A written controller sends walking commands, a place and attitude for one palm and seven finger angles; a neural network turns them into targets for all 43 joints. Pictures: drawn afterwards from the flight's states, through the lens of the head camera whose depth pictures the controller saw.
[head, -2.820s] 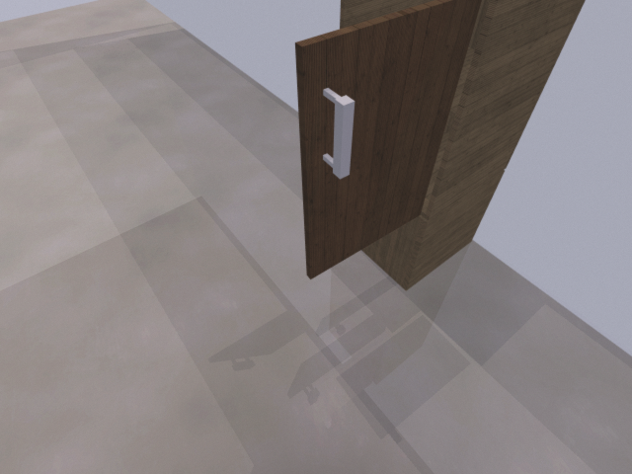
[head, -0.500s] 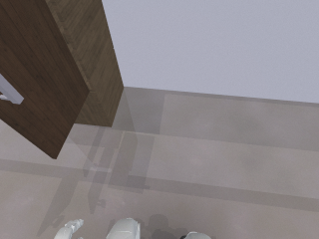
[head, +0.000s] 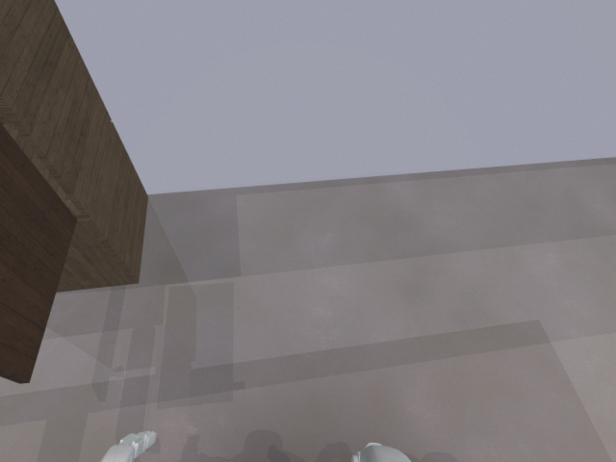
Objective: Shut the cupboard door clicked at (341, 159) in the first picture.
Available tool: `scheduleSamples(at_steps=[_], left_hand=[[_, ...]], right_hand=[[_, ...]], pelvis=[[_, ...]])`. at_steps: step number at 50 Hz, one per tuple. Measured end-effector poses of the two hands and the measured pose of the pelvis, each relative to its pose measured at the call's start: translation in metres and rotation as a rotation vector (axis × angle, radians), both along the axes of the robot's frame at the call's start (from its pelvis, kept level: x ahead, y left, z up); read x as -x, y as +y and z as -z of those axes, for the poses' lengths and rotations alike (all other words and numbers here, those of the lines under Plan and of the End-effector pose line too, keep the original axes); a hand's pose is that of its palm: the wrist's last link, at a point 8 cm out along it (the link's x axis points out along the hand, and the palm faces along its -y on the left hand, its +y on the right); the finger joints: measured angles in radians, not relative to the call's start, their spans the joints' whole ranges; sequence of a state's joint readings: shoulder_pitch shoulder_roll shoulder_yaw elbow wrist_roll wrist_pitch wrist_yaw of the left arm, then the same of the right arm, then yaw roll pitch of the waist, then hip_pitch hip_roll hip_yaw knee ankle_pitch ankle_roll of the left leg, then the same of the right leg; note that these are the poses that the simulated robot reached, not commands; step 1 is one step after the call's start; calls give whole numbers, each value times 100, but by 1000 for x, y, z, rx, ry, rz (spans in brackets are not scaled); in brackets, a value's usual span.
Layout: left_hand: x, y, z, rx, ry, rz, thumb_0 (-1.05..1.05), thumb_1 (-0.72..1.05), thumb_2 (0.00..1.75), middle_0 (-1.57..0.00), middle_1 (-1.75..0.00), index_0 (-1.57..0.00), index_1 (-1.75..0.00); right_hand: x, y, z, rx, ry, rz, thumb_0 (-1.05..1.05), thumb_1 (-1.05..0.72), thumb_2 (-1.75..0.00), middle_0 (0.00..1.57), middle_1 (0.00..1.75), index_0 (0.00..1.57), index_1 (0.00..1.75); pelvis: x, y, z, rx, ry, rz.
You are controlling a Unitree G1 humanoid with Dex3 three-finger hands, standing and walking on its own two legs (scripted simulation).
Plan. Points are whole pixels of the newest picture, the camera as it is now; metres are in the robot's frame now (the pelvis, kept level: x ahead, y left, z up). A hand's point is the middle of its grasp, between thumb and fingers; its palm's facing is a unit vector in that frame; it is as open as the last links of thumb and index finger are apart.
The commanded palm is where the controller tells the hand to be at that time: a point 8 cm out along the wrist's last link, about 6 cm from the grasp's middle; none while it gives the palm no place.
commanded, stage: walk around to get in front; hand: left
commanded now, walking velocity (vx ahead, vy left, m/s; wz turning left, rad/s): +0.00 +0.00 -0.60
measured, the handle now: out of the picture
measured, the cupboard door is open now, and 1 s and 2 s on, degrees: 87 87 87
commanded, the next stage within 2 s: none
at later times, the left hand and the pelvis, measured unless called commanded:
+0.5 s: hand (191, 437) +0.16 +0.18 -0.19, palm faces -0.26 -0.95 -0.19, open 7.4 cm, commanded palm none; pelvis +0.02 +0.01 -0.01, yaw -18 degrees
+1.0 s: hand (259, 399) +0.21 +0.08 -0.16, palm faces -0.56 -0.78 -0.27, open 7.4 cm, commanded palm none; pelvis +0.02 -0.03 +0.00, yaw -36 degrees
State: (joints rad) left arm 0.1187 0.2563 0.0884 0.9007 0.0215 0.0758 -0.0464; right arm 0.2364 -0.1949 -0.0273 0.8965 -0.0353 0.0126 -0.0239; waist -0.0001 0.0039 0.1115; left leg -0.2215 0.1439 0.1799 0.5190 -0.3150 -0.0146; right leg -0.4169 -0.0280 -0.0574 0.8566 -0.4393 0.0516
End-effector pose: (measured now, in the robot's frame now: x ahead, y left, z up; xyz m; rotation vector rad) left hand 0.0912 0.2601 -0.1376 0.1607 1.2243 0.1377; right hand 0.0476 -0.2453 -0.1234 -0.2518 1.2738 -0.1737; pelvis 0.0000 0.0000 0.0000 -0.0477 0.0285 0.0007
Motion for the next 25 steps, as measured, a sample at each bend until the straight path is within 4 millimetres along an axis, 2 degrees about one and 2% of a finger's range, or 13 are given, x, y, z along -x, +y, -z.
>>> scheduleSamples(at_steps=[6, 11, 16, 20, 22, 25], left_hand=[[-40, -26, -1, -64, -61, 116, 1, 91, 90, -19, -30, -20, -29], [-43, -39, -8, -80, -34, 157, 1, 91, 90, -20, -30, -20, -29], [-44, -42, -2, -55, 13, 206, 1, 91, 90, -20, -30, -20, -30], [-53, -35, 11, -23, 34, 234, 1, 91, 90, -20, -30, -20, -30], [-61, -31, 20, -7, 40, 242, 1, 91, 90, -20, -30, -20, -30], [-76, -29, 20, 4, 40, 277, 1, 91, 90, -20, -30, -20, -29]], right_hand=[[28, -34, 29, -27, 34, 127, 1, -90, -90, 20, 30, 21, 30], [23, -46, 22, -17, 20, 188, 1, -91, -90, 20, 30, 20, 30], [5, -43, 8, -4, -63, 221, 1, -91, -90, 20, 30, 20, 30], [-5, -32, 2, 21, -117, 245, 1, -91, -90, 20, 30, 20, 30], [-4, -25, 2, 42, -136, 251, 1, -91, -90, 20, 30, 20, 30], [8, -13, -5, 50, -119, 260, 1, -91, -90, 20, 30, 21, 30]], pelvis=[[-6, -19, 18, -33, -5, 85], [-7, -21, 9, -45, -9, 145], [-12, -15, 4, -56, -5, 207], [-19, -2, 9, -43, -4, 251], [-23, 5, 15, -29, 1, 271], [-24, 9, 10, -19, -8, 313]])
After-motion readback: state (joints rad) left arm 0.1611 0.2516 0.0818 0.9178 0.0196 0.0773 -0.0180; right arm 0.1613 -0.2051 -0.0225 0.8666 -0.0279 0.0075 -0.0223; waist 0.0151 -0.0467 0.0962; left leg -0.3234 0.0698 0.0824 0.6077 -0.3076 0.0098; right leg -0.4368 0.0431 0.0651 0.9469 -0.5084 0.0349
